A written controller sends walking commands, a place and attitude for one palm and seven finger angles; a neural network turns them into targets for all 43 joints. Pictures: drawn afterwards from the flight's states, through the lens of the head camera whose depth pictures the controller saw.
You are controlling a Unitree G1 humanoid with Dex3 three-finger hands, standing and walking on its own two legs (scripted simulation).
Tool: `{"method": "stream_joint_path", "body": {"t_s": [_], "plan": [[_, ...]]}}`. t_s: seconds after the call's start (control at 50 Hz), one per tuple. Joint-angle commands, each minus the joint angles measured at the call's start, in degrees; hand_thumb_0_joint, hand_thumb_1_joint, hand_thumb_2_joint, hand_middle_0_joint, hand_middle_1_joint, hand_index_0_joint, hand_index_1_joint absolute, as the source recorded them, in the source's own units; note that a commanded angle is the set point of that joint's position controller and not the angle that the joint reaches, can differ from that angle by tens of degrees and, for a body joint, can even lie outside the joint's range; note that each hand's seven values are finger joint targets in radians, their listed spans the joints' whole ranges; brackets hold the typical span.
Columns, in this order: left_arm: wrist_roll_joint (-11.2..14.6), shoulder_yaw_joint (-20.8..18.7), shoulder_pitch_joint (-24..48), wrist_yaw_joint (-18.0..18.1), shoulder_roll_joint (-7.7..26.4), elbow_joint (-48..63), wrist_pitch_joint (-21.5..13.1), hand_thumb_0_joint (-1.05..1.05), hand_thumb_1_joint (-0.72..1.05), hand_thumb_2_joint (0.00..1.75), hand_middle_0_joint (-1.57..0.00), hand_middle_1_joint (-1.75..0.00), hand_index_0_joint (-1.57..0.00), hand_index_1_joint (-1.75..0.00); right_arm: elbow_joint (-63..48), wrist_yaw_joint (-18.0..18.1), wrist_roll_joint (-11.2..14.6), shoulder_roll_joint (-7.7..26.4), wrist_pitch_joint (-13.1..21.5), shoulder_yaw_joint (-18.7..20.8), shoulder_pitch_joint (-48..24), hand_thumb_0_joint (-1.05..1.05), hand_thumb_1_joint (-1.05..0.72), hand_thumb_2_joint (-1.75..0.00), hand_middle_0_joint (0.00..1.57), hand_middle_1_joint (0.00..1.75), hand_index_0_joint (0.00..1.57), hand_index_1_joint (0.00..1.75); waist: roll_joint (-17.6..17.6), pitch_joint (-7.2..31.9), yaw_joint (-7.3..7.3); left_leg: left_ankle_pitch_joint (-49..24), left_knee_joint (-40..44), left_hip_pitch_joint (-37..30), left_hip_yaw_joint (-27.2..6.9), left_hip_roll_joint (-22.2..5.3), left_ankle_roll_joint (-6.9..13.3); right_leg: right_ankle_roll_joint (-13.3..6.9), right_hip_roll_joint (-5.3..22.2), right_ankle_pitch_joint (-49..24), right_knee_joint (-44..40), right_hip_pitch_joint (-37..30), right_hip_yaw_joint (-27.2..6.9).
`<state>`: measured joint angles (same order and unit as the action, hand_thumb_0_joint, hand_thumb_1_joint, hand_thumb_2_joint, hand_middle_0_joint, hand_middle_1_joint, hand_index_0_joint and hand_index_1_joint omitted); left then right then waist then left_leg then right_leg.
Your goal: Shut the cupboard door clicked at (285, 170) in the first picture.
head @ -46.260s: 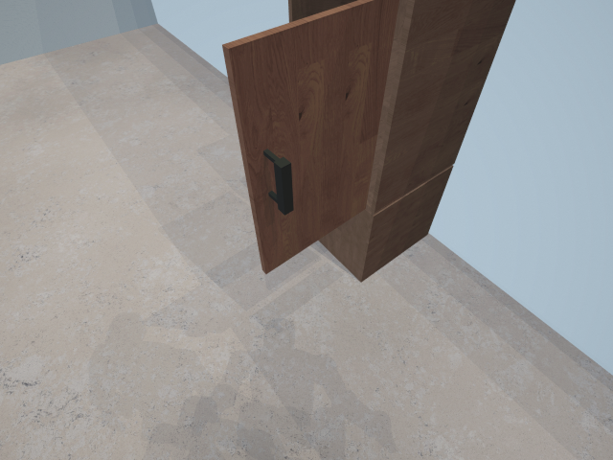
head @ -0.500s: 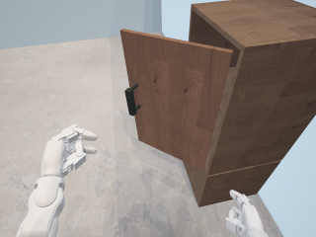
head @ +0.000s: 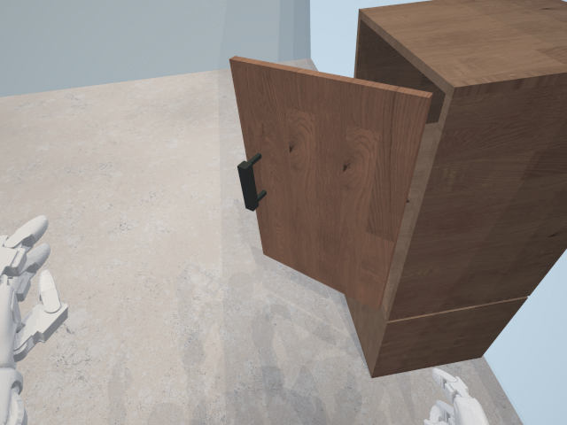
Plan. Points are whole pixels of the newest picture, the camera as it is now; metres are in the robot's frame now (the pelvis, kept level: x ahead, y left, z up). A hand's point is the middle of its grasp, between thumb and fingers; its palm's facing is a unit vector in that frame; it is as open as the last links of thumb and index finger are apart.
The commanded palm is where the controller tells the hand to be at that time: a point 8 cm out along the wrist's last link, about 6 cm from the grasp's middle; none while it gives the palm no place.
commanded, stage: draw the hand back to the body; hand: left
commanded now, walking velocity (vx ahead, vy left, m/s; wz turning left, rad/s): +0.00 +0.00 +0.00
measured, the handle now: (254, 181) +0.63 +0.17 -0.02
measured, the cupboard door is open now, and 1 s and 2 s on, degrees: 48 48 48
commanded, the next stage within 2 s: step back with the hand held close in 0.20 s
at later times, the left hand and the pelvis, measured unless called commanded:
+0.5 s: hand (75, 299) +0.20 +0.26 +0.16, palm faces +0.41 -0.78 -0.48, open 7.4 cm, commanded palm +0.14 +0.30 +0.17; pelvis +0.00 +0.00 +0.00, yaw +0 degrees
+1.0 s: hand (6, 359) +0.13 +0.30 +0.16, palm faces +0.42 -0.76 -0.49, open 7.4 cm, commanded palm +0.07 +0.33 +0.17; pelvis -0.07 +0.03 -0.01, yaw +0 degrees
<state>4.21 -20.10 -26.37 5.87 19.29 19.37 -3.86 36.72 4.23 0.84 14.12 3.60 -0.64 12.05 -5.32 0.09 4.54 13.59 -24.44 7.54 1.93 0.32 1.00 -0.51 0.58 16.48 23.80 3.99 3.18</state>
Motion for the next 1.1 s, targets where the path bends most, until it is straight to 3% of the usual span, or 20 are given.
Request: {"method": "stream_joint_path", "body": {"t_s": [0.0, 0.1, 0.18, 0.24, 0.3, 0.32, 0.34, 0.38, 0.5, 0.6, 0.72, 0.74, 0.82, 0.9, 0.92, 0.94, 1.0, 1.02, 1.04, 1.08], "plan": [[-0.03, -5.94, 7.33, 1.04, 12.06, 13.03, -4.33, 0.0, 0.9, 0.9, -0.2, -0.3, -0.2, -0.3, -10.23, 0.74, 0.11, 4.74, 4.31, 1.65, -8.53, 0.0, -0.9, -0.9, 0.2, 0.3, 0.2, 0.3, 2.7, 3.86, -0.92, -9.92, 3.12, -3.65, -0.84, -0.52, 1.22, 0.22, 0.02, -10.71, -4.41, 4.13, -1.35], [0.08, -7.25, 5.78, 1.15, 12.86, 14.17, -4.69, 0.0, 0.9, 0.9, -0.2, -0.3, -0.2, -0.3, -10.08, 0.83, 0.04, 4.12, 4.84, 1.44, -8.74, 0.0, -0.9, -0.9, 0.2, 0.3, 0.2, 0.3, 0.63, 3.72, -0.59, -11.8, 2.66, -3.47, -0.44, -0.45, 0.96, 0.1, 0.01, -13.11, -4.49, 3.36, -1.6], [0.29, -7.25, 4.78, 0.85, 12.22, 13.61, -4.62, 0.0, 0.9, 0.9, -0.2, -0.3, -0.2, -0.3, -10.06, 0.65, 0.07, 4.01, 4.81, 1.46, -8.47, 0.0, -0.9, -0.9, 0.2, 0.3, 0.2, 0.3, 0.62, 3.0, -0.72, -12.67, 2.67, -3.33, -0.16, -0.67, 0.79, 0.15, -0.1, -14.16, -4.51, 3.34, -1.55], [0.57, -7.03, 3.34, 0.52, 11.51, 11.78, -4.31, 0.0, 0.9, 0.9, -0.2, -0.3, -0.2, -0.3, -10.24, 0.54, 0.0, 4.11, 4.58, 1.47, -8.25, 0.0, -0.9, -0.9, 0.2, 0.3, 0.2, 0.3, 3.09, 2.09, -0.69, -12.88, 3.06, -2.85, -0.28, -0.89, 0.87, 0.33, -0.12, -14.52, -4.55, 3.34, -1.34], [0.5, -6.45, 4.63, 0.39, 11.19, 12.36, -4.21, 0.0, 0.9, 0.9, -0.2, -0.3, -0.2, -0.3, -10.35, 0.54, 0.08, 4.15, 4.19, 1.64, -8.33, 0.0, -0.9, -0.9, 0.2, 0.3, 0.2, 0.3, 2.4, 2.21, -0.96, -12.25, 2.92, -3.34, -0.06, -0.85, 0.9, 0.43, -0.24, -13.58, -4.82, 4.04, -1.38], [-0.16, -15.05, 16.32, 1.5, 21.01, 15.22, -7.17, 0.0, 0.9, 0.9, -0.2, -0.3, -0.2, -0.3, -12.47, 0.23, 0.9, 5.16, 2.94, 1.21, -7.88, 0.0, -0.9, -0.9, 0.2, 0.3, 0.2, 0.3, -0.45, -3.04, -3.3, -6.94, 1.51, 0.6, -1.39, -1.43, 1.21, 0.34, 2.9, -14.46, -8.7, 7.81, -5.08], [-0.24, -10.71, 7.75, 0.91, 15.23, 11.43, -7.53, 0.0, 0.9, 0.9, -0.2, -0.3, -0.2, -0.3, -10.83, 0.49, 0.13, 5.04, 2.47, 2.13, -8.54, 0.0, -0.9, -0.9, 0.2, 0.3, 0.2, 0.3, 4.01, 0.52, -3.02, -7.49, -1.5, 1.59, -1.9, -1.88, 1.58, -0.19, 4.71, -15.48, -7.94, 8.1, -5.71], [-0.14, -7.63, 1.59, 0.44, 12.32, 10.86, -7.84, 0.0, 0.9, 0.9, -0.2, -0.3, -0.2, -0.3, -11.42, 0.21, -0.2, 5.41, 1.12, 2.67, -8.28, 0.0, -0.9, -0.9, 0.2, 0.3, 0.2, 0.3, 5.24, 3.49, -3.35, -9.6, -2.59, 0.89, -1.35, -1.93, 1.56, -0.14, 5.59, -18.75, -6.62, 8.1, -5.64], [0.3, -10.53, -1.71, 1.31, 15.39, 14.53, -7.99, 0.0, 0.9, 0.9, -0.2, -0.3, -0.2, -0.3, -13.0, 1.06, 0.11, 5.82, -1.97, 3.55, -8.22, 0.0, -0.9, -0.9, 0.2, 0.3, 0.2, 0.3, 4.6, 10.05, -3.7, -22.44, -2.4, 0.0, -1.43, -3.33, 1.29, 0.84, 4.28, -30.0, -0.53, 5.12, -3.66], [0.63, -11.44, -3.12, 1.91, 16.32, 15.85, -7.28, 0.0, 0.9, 0.9, -0.2, -0.3, -0.2, -0.3, -14.61, 1.64, 0.42, 5.96, -3.78, 3.68, -7.82, 0.0, -0.9, -0.9, 0.2, 0.3, 0.2, 0.3, 5.02, 11.22, -3.78, -25.32, -1.81, 2.05, -2.13, -4.27, 1.06, 1.03, 3.31, -30.41, 2.21, 3.9, -3.33], [0.36, -12.45, -4.97, 2.5, 17.38, 18.55, -7.7, 0.0, 0.9, 0.9, -0.2, -0.3, -0.2, -0.3, -15.32, 1.89, 0.24, 6.8, -3.47, 3.83, -7.63, 0.0, -0.9, -0.9, 0.2, 0.3, 0.2, 0.3, 0.98, 10.59, -3.62, -16.02, 1.33, 8.12, -3.99, -5.32, 1.65, 1.25, 2.03, -21.34, 3.36, 3.12, -3.61], [0.43, -11.38, -5.45, 2.52, 15.99, 18.44, -7.9, 0.0, 0.9, 0.9, -0.2, -0.3, -0.2, -0.3, -15.52, 1.87, 0.38, 6.41, -3.29, 3.51, -7.34, 0.0, -0.9, -0.9, 0.2, 0.3, 0.2, 0.3, 1.08, 9.92, -3.76, -13.86, 2.38, 10.25, -4.99, -5.81, 1.78, 1.23, 1.77, -18.7, 4.2, 2.56, -3.35], [-0.47, -13.55, -4.48, 2.78, 17.27, 18.75, -9.31, 0.0, 0.9, 0.9, -0.2, -0.3, -0.2, -0.3, -15.53, 1.93, 0.07, 7.33, -2.03, 3.68, -7.62, 0.0, -0.9, -0.9, 0.2, 0.3, 0.2, 0.3, -1.24, 6.96, -3.61, 4.42, 7.06, 21.83, -7.7, -7.33, 3.4, 1.49, 0.08, -12.27, 6.78, -1.94, -3.81], [-0.99, -12.22, -2.99, 2.84, 15.04, 17.83, -10.77, 0.0, 0.9, 0.9, -0.2, -0.3, -0.2, -0.3, -15.28, 1.81, 0.22, 7.18, -0.72, 3.56, -6.33, 0.0, -0.9, -0.9, 0.2, 0.3, 0.2, 0.3, -0.88, 4.4, -4.12, 18.21, 8.09, 30.36, -8.9, -7.95, 4.35, 1.35, 0.16, -7.2, 8.43, -3.31, -5.1], [-1.39, -13.42, -2.63, 2.8, 16.3, 17.91, -11.16, 0.0, 0.9, 0.9, -0.2, -0.3, -0.2, -0.3, -14.96, 1.77, -0.06, 7.54, -0.18, 3.72, -6.44, 0.0, -0.9, -0.9, 0.2, 0.3, 0.2, 0.3, -0.25, 4.11, -4.01, 20.04, 8.19, 31.47, -9.52, -7.9, 4.45, 1.34, -0.05, -5.62, 7.93, -3.48, -5.47], [-1.45, -11.35, -1.62, 2.75, 14.25, 18.06, -11.38, 0.0, 0.9, 0.9, -0.2, -0.3, -0.2, -0.3, -14.92, 1.68, 0.13, 7.09, 0.1, 3.51, -6.04, 0.0, -0.9, -0.9, 0.2, 0.3, 0.2, 0.3, -0.03, 3.48, -4.34, 20.6, 7.5, 31.43, -9.21, -7.71, 4.27, 1.12, 0.24, -3.97, 7.79, -2.16, -5.57], [-1.96, -11.15, 0.06, 3.06, 14.27, 19.27, -12.33, 0.0, 0.9, 0.9, -0.2, -0.3, -0.2, -0.3, -14.24, 1.55, -0.26, 7.39, 1.42, 3.73, -5.33, 0.0, -0.9, -0.9, 0.2, 0.3, 0.2, 0.3, 0.03, 3.34, -4.43, 22.58, 5.98, 30.83, -9.31, -7.37, 4.14, 0.74, 0.45, 1.19, 6.29, 0.84, -6.68], [-2.23, -12.48, 0.67, 3.18, 15.9, 19.99, -12.62, 0.0, 0.9, 0.9, -0.2, -0.3, -0.2, -0.3, -13.79, 1.58, -0.54, 7.66, 1.9, 3.88, -5.5, 0.0, -0.9, -0.9, 0.2, 0.3, 0.2, 0.3, -0.15, 3.33, -4.43, 23.16, 5.9, 30.09, -9.44, -7.46, 4.08, 0.73, 0.35, 3.05, 5.67, 1.94, -6.99], [-2.13, -11.16, 0.42, 3.26, 14.23, 19.46, -12.8, 0.0, 0.9, 0.9, -0.2, -0.3, -0.2, -0.3, -13.5, 1.55, -0.55, 6.92, 2.17, 3.51, -4.95, 0.0, -0.9, -0.9, 0.2, 0.3, 0.2, 0.3, 1.0, 3.28, -4.5, 22.54, 5.59, 30.04, -9.65, -7.23, 3.89, 0.55, 0.7, 3.66, 5.57, 2.43, -6.82], [-2.41, -11.14, 1.59, 3.52, 14.49, 20.39, -13.23, 0.0, 0.9, 0.9, -0.2, -0.3, -0.2, -0.3, -13.29, 1.44, -0.71, 7.18, 2.72, 3.61, -4.98, 0.0, -0.9, -0.9, 0.2, 0.3, 0.2, 0.3, -0.22, 2.84, -4.6, 23.6, 5.14, 29.81, -9.79, -7.19, 3.86, 0.37, 0.36, 5.54, 5.13, 3.96, -7.4]]}}
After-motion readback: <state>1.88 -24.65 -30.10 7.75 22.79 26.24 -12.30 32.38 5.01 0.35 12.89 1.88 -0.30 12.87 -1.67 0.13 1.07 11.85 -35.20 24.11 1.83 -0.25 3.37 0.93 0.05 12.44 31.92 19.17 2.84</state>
